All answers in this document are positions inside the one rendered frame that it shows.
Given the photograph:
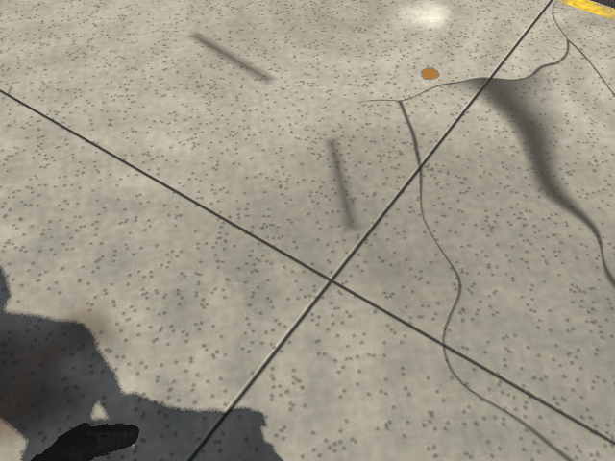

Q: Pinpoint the left robot hand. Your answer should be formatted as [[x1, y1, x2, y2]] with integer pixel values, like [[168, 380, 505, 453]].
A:
[[31, 423, 139, 461]]

